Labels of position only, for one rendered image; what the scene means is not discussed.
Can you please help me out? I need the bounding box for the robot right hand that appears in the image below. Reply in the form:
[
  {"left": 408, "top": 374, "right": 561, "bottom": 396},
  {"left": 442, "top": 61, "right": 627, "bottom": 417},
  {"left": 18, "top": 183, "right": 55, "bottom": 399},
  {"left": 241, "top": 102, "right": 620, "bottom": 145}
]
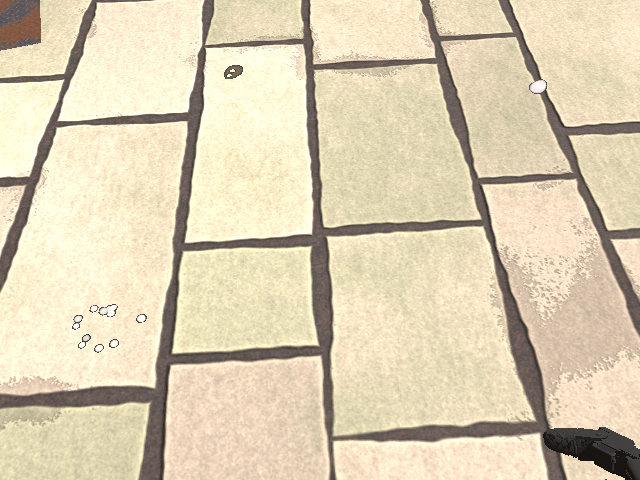
[{"left": 543, "top": 427, "right": 640, "bottom": 480}]

